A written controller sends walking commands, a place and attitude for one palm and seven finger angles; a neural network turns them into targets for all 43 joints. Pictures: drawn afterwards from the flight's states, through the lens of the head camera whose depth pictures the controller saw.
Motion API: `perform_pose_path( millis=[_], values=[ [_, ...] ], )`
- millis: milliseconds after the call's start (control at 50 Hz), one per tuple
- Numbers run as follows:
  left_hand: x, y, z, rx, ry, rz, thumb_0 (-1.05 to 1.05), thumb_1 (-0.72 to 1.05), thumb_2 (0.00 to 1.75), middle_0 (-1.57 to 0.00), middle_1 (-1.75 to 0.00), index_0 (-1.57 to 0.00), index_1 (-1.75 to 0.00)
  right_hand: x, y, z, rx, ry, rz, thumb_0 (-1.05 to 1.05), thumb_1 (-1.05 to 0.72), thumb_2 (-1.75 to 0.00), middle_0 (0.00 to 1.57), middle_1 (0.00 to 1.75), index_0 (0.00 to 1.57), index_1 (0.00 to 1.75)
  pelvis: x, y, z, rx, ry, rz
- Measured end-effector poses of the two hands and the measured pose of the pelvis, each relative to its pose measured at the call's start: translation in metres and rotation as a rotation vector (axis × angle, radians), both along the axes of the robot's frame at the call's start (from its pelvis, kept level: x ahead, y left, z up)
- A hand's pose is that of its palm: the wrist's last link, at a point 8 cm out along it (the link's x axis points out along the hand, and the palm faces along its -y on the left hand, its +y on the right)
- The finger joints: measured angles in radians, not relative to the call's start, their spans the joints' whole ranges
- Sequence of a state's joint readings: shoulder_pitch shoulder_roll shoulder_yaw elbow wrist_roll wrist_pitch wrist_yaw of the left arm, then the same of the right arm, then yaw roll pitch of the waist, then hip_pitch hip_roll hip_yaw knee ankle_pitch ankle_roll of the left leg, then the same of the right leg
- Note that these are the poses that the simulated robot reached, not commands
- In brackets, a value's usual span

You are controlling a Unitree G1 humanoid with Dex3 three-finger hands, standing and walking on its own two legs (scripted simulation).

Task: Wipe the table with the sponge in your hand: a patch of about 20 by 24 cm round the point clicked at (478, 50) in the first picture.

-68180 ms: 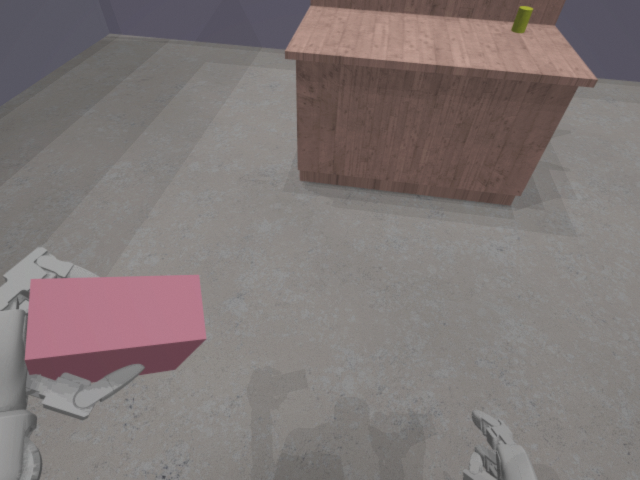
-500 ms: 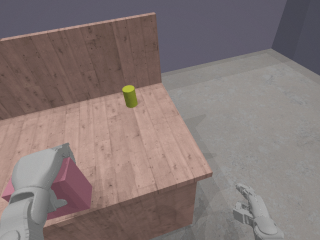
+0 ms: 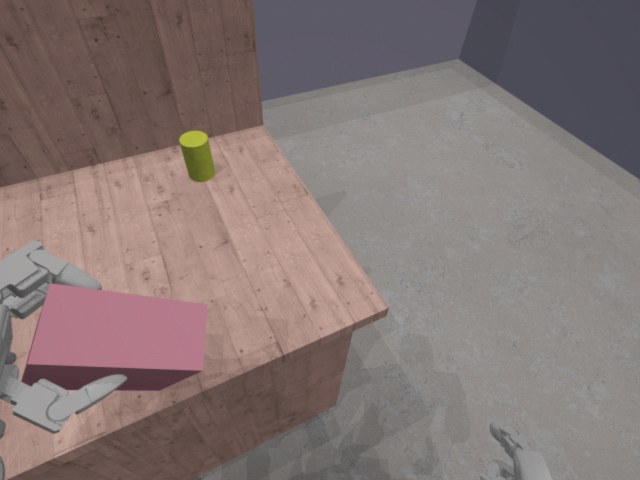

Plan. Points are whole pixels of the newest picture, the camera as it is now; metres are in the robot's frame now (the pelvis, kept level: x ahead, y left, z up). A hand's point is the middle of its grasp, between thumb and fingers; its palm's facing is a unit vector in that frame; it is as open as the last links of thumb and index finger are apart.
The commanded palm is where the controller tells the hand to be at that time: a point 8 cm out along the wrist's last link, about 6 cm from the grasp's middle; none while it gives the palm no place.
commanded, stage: step back with the hand held close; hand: left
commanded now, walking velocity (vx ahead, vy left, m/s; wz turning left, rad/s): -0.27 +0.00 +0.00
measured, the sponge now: (138, 348) +0.23 +0.20 +0.11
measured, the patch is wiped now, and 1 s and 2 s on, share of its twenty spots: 0.95 0.95 0.95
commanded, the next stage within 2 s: stop stepping back and stand still in 0.90 s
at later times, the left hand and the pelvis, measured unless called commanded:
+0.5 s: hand out of the picture +0.12 +0.25 +0.16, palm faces +0.41 -0.81 -0.42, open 10.4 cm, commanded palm +0.07 +0.29 +0.19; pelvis -0.08 +0.00 -0.01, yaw +3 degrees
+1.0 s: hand out of the picture +0.04 +0.23 +0.16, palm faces +0.29 -0.85 -0.45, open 10.4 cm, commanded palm -0.01 +0.27 +0.19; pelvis -0.19 +0.00 +0.01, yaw -3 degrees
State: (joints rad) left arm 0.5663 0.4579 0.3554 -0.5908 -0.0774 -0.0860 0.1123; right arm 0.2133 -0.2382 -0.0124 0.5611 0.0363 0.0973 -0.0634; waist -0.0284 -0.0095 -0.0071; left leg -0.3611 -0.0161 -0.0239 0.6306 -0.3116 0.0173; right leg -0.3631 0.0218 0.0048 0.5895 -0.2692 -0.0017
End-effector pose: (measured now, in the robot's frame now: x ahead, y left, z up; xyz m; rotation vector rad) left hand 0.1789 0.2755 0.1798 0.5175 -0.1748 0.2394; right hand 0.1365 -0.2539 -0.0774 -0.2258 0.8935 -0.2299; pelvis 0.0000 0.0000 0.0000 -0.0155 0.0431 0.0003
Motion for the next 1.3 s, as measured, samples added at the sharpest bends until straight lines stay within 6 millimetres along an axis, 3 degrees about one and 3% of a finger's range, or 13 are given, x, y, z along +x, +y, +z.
perform_pose_path(
  millis=[100, 280, 460, 580, 660, 740, 840, 940, 1040, 1140, 1300],
  values=[
    [-0.021, 0.016, -0.009, -0.021, 0.005, 0.056, -0.01, -0.54, 1.05, -0.70, -1.31, -0.71, -1.34, -0.018, 0.010, -0.001, 0.008, -0.037, 0.005, 0.02, -0.91, -0.90, 0.20, 0.30, 0.20, 0.30, -0.015, 0.007, -0.003, 0.008, -0.009, -0.009],
    [-0.061, 0.003, -0.006, -0.064, -0.104, 0.063, -0.01, -0.55, 1.05, -0.71, -1.31, -0.71, -1.34, -0.020, 0.031, -0.001, 0.035, -0.134, 0.112, 0.01, -0.91, -0.90, 0.20, 0.30, 0.20, 0.30, -0.046, 0.003, -0.009, -0.003, -0.027, 0.017],
    [-0.096, 0.013, -0.004, -0.028, -0.152, 0.067, -0.01, -0.55, 1.06, -0.71, -1.31, -0.72, -1.34, -0.032, 0.034, 0.009, -0.001, -0.183, 0.143, 0.01, -0.91, -0.90, 0.20, 0.30, 0.21, 0.30, -0.076, 0.005, -0.014, -0.016, -0.035, 0.038],
    [-0.119, 0.017, -0.001, 0.008, -0.168, 0.143, -0.01, -0.55, 1.06, -0.71, -1.31, -0.72, -1.34, -0.044, 0.032, 0.002, 0.030, -0.197, 0.165, 0.01, -0.91, -0.90, 0.20, 0.30, 0.20, 0.30, -0.086, -0.005, -0.016, -0.015, -0.016, 0.056],
    [-0.125, 0.004, -0.007, -0.069, -0.166, 0.135, -0.01, -0.55, 1.06, -0.71, -1.32, -0.72, -1.34, -0.057, 0.030, -0.004, 0.037, -0.144, 0.176, 0.01, -0.91, -0.90, 0.20, 0.30, 0.20, 0.30, -0.102, -0.010, -0.011, -0.022, -0.019, 0.052],
    [-0.128, -0.010, -0.007, -0.118, -0.144, 0.050, -0.01, -0.55, 1.06, -0.71, -1.32, -0.72, -1.34, -0.077, 0.030, 0.008, 0.029, -0.103, 0.150, 0.02, -0.91, -0.90, 0.20, 0.30, 0.20, 0.30, -0.114, -0.009, 0.000, 0.018, -0.001, 0.042],
    [-0.137, -0.003, -0.002, -0.040, -0.138, -0.034, -0.01, -0.55, 1.06, -0.71, -1.31, -0.72, -1.34, -0.095, 0.028, 0.016, -0.007, -0.141, 0.115, 0.01, -0.91, -0.90, 0.20, 0.30, 0.21, 0.30, -0.141, 0.001, -0.004, 0.018, 0.033, 0.042],
    [-0.158, 0.004, -0.002, 0.008, -0.050, -0.002, -0.01, -0.55, 1.06, -0.71, -1.32, -0.72, -1.34, -0.131, 0.030, 0.019, 0.042, -0.169, 0.087, 0.01, -0.91, -0.90, 0.20, 0.30, 0.20, 0.30, -0.171, 0.000, 0.003, 0.020, 0.010, -0.037],
    [-0.189, -0.021, 0.007, -0.020, -0.052, -0.009, -0.01, -0.55, 1.06, -0.71, -1.32, -0.72, -1.34, -0.178, 0.023, 0.010, 0.090, -0.172, 0.080, 0.01, -0.91, -0.90, 0.20, 0.30, 0.20, 0.30, -0.200, -0.010, 0.004, 0.009, -0.010, -0.064],
    [-0.224, -0.046, 0.005, -0.012, -0.054, -0.022, -0.01, -0.55, 1.06, -0.71, -1.32, -0.72, -1.34, -0.227, 0.000, -0.008, 0.106, -0.148, 0.049, 0.01, -0.91, -0.90, 0.20, 0.30, 0.21, 0.30, -0.233, -0.025, -0.002, -0.008, -0.038, -0.052],
    [-0.273, -0.045, -0.009, -0.063, -0.021, -0.005, -0.01, -0.56, 1.06, -0.71, -1.32, -0.72, -1.34, -0.305, -0.042, 0.009, 0.001, -0.103, -0.034, 0.02, -0.91, -0.90, 0.20, 0.30, 0.20, 0.30, -0.276, -0.036, 0.007, 0.061, -0.016, -0.057]
  ],
)
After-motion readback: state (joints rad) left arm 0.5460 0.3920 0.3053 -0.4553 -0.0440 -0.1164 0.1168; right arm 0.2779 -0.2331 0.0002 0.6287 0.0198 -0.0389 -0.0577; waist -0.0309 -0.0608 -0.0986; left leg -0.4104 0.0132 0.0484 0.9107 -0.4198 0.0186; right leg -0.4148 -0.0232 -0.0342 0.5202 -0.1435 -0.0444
